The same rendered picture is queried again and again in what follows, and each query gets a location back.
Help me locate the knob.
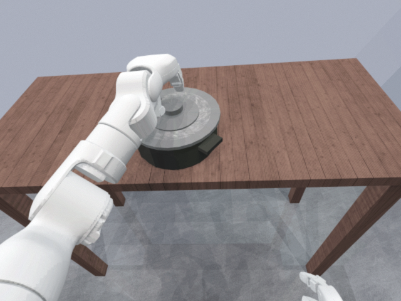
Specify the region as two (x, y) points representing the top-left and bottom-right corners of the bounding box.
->
(162, 98), (183, 116)

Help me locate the left robot upper arm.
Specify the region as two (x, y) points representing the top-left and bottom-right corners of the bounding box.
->
(0, 171), (113, 301)

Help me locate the pot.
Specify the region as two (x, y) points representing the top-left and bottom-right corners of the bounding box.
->
(138, 128), (222, 170)

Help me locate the table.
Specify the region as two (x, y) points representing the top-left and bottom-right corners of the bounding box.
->
(0, 58), (401, 276)

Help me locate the lid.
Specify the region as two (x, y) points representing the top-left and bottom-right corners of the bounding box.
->
(141, 87), (221, 151)

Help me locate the robot left hand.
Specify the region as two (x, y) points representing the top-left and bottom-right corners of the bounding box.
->
(127, 54), (184, 118)

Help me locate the robot right hand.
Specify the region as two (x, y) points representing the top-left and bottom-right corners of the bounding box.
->
(299, 272), (343, 301)

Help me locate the left robot forearm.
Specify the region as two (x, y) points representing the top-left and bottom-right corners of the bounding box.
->
(28, 64), (163, 221)

